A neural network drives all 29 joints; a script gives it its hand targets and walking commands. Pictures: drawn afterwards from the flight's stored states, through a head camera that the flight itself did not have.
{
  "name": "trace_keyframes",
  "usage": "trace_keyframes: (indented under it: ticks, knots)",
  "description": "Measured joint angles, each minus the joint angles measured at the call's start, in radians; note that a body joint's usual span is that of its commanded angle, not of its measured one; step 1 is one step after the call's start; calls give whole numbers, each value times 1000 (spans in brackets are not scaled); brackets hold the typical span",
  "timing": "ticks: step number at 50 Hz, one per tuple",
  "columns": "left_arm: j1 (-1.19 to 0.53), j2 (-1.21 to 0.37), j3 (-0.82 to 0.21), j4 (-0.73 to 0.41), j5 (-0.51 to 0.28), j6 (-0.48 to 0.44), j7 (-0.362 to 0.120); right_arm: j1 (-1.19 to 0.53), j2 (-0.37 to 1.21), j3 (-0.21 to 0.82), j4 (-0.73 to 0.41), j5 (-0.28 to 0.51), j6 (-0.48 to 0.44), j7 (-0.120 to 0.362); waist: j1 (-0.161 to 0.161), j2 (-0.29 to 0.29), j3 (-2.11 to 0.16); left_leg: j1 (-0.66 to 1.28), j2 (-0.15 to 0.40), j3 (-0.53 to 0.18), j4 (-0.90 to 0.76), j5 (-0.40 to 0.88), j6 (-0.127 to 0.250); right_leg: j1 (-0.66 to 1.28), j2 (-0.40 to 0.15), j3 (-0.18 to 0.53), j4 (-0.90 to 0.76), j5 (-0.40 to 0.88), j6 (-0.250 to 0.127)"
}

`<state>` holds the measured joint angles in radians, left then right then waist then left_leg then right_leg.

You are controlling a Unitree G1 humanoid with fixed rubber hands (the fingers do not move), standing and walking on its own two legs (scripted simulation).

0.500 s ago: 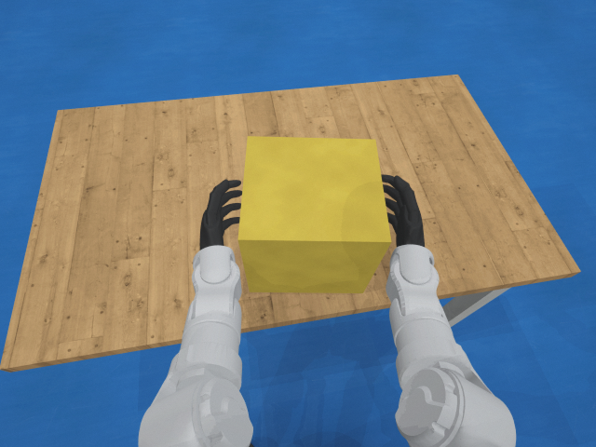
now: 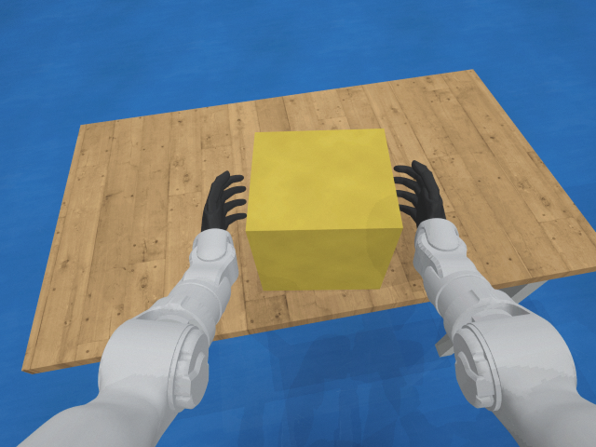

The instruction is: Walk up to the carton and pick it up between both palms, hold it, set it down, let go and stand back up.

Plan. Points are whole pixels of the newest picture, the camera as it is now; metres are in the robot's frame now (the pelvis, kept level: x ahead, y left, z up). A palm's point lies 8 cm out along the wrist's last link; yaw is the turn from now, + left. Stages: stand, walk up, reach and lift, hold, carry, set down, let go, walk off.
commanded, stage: set down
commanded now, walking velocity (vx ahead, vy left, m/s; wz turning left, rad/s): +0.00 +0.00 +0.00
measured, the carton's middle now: (320, 214) +0.44 +0.03 +0.02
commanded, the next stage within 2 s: none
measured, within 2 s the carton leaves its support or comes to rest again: neither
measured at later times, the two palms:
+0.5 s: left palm (205, 193) +0.42 +0.18 +0.09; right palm (475, 186) +0.45 -0.17 +0.10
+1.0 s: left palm (174, 186) +0.40 +0.21 +0.12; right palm (484, 175) +0.44 -0.16 +0.13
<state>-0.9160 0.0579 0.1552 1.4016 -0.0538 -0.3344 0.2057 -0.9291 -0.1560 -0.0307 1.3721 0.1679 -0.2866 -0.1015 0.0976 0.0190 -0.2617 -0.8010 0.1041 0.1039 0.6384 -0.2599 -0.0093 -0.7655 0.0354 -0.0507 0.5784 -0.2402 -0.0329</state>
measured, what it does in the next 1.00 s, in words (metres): stands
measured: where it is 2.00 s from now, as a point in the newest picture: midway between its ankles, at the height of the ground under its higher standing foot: outside the picture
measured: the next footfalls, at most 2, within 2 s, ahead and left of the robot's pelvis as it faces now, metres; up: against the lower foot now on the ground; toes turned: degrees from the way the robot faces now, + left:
none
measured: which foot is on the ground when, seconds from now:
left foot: down 0.00-1.00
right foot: down 0.00-1.00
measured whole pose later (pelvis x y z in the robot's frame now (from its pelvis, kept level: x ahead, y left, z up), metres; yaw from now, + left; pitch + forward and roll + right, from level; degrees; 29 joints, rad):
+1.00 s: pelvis +0.00 -0.01 +0.03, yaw +0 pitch +12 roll -1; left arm -0.80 0.16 0.15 0.91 -0.09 0.08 0.13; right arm -0.85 -0.28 0.09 1.05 0.34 0.01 -0.09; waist 0.09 -0.02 -0.15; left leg -0.43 0.09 0.07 0.37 -0.15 -0.04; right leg -0.41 0.05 -0.02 0.33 -0.13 -0.05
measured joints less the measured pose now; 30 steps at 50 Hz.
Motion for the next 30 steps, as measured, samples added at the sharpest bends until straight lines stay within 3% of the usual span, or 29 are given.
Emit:
trace_keyframes:
  ticks: [13, 20, 30]
  knots:
    - [32, 72, -70, -111, -121, 40, -57, -1, -128, 170, -84, 200, 43, 58, -3, -1, -29, -48, -5, -18, 23, 3, -12, -67, 7, 21, 46, -2, -2]
    - [-3, 99, -85, -143, -152, 121, -75, 1, -141, 170, -151, 202, 120, 79, 0, -8, -32, -9, -6, -15, -10, 22, -19, -38, 11, 28, 30, 11, -9]
    - [-60, 106, -58, -167, -122, 212, -78, -67, -107, 172, -168, 190, 210, 43, -6, -29, 11, 115, -15, -25, -98, 60, -28, 82, 11, 25, -41, 36, -17]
